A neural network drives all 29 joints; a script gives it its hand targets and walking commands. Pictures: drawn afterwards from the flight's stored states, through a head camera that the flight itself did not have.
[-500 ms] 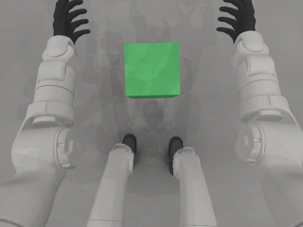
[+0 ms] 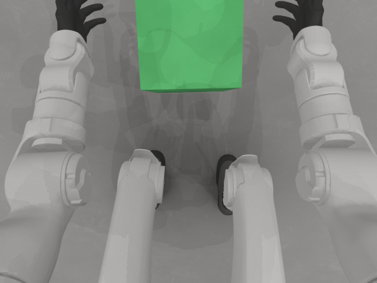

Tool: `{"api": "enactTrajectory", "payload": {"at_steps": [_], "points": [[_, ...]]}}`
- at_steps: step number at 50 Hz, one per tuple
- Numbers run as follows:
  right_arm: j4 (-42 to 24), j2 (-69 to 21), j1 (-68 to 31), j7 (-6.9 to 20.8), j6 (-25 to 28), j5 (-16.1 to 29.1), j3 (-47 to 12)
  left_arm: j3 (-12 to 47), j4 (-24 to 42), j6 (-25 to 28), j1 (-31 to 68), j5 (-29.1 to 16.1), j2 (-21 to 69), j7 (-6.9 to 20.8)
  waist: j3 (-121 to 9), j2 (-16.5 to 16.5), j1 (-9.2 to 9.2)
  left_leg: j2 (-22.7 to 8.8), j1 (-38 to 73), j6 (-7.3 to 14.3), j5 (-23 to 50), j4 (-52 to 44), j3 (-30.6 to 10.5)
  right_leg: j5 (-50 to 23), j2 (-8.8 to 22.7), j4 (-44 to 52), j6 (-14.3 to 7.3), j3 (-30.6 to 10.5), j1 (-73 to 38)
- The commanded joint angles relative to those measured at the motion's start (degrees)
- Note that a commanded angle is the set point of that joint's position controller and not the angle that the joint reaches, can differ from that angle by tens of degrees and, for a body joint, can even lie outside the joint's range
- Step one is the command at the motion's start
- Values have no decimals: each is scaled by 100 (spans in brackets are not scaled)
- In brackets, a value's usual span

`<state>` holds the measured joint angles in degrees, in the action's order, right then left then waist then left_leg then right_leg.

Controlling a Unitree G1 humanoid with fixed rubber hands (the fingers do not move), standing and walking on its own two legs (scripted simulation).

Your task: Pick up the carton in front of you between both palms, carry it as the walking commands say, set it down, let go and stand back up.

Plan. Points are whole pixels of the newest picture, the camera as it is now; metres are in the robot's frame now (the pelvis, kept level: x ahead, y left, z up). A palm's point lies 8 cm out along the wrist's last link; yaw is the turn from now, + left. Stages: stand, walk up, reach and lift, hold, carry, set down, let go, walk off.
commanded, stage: reach and lift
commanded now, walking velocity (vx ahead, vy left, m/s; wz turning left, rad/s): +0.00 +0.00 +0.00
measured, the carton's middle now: (189, 50) +0.53 +0.02 -0.36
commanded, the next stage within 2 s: none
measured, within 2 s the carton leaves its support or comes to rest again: leaves its support in 1.24 s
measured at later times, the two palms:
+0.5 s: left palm (110, 44) +0.52 +0.20 -0.29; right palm (270, 44) +0.54 -0.16 -0.30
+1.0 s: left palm (121, 43) +0.52 +0.17 -0.28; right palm (258, 43) +0.53 -0.13 -0.28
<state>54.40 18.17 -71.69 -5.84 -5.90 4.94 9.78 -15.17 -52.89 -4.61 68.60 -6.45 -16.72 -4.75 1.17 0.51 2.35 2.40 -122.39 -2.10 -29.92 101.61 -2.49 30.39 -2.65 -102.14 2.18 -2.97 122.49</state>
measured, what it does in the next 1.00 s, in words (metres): lowers itself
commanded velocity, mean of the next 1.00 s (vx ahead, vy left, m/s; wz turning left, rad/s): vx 0.00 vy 0.00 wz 0.00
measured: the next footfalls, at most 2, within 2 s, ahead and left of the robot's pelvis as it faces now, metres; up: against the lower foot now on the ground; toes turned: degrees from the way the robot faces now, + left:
none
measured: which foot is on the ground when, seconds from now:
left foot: down 0.00-1.00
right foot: down 0.00-1.00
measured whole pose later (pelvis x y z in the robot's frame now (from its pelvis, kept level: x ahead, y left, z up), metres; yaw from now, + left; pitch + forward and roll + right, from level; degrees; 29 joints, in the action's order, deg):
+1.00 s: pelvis -0.03 +0.00 -0.11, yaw +0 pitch +36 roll +0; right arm 68.5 17.3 -89.5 -8.7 -3.5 9.1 4.7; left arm -7.7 -67.9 -3.0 87.9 -10.0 -17.5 -7.9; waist 23.1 0.3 1.9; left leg 1.9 -129.0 -2.3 -31.9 124.5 -1.7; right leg 32.5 -3.2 -124.9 3.1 -2.8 128.8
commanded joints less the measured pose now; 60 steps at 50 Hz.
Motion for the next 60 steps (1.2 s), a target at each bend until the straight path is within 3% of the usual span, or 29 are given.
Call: {"api": "enactTrajectory", "payload": {"at_steps": [1, 8, 14, 18, 19, 27, 36, 42, 45, 48, 51, 55, 60], "points": [[-473, 744, -1937, -72, 26, 265, -184, 179, 470, 19, 1740, -266, -865, -89, -6689, 196, 122, 43, 3313, -218, 2076, -154, 653, -1923, -69, 109, 83, 553, -3696], [189, 1016, -2780, -95, -22, 480, -343, 352, -167, -36, 2621, -419, -1102, -179, -5950, 183, 122, -103, 2807, -189, 1129, 513, 692, -1045, 56, -545, 53, 543, -3315], [797, 1106, -3108, -11, 158, 582, -485, 488, -777, 133, 3007, -453, -1152, -148, -5151, 143, 116, -158, 2571, -152, 1129, 1029, 580, -964, 122, -1082, 42, 452, -2744], [748, 1207, -3354, -20, 313, 682, -651, 564, -676, 271, 3273, -566, -1224, -174, -5280, 219, 162, -139, 2557, -130, 1547, 1318, 561, -1352, 130, -1419, 42, 412, -2893], [657, 1182, -3369, -36, 339, 675, -659, 601, -668, 303, 3280, -592, -1269, -170, -5236, 285, 98, -134, 2607, -99, 1638, 1370, 520, -1446, 110, -1475, 68, 434, -2783], [311, 852, -2671, -140, 473, 804, -696, 817, -617, 443, 2720, -701, -1130, -160, -5804, 134, 110, -75, 3135, -75, 2582, 1664, 484, -2287, -4, -1719, 88, 505, -2951], [647, 763, -2672, -121, 426, 705, -583, 809, -802, 371, 2817, -613, -949, -152, -4815, 51, 6, -52, 2545, -82, 1661, 1458, 480, -1427, 0, -1528, 47, 504, -2359], [679, 154, -3132, -88, 425, 814, -900, 1156, -809, 358, 3288, -735, -386, -123, -4718, 116, 59, 2, 2551, -56, 1421, 1359, 475, -1259, -47, -1445, 39, 485, -2519], [743, 64, -3218, -125, 404, 548, -741, 909, -923, 349, 3356, -425, -304, -165, -4616, 110, 73, 45, 2610, -79, 1329, 1307, 458, -1187, -94, -1414, 50, 494, -2573], [583, -2633, -4210, 415, 303, 490, -1283, 1552, -672, 232, 4423, -414, 2327, 412, -4490, 166, 47, 234, 2523, -16, 1317, 1398, 507, -1208, -309, -1458, -26, 498, -2562], [460, -4612, -4474, 1102, 15, 154, -1209, 1559, -425, -95, 4816, -80, 4325, 1107, -4077, 197, 77, 358, 2243, 39, 1133, 1523, 604, -1042, -423, -1536, -91, 587, -2295], [102, -5554, -4324, 1484, -237, 0, -1076, 1567, 42, -363, 4794, -7, 5206, 1550, -4192, 206, 96, 396, 2024, 115, 1400, 1609, 689, -1320, -516, -1615, -160, 689, -2083], [-835, -6230, -4486, 1462, -356, 469, -1697, 2212, 1094, -519, 4925, -421, 5777, 1592, -6109, 164, 181, 415, 2917, 81, 2470, 1732, 783, -2299, -560, -1740, -150, 742, -2881]]}}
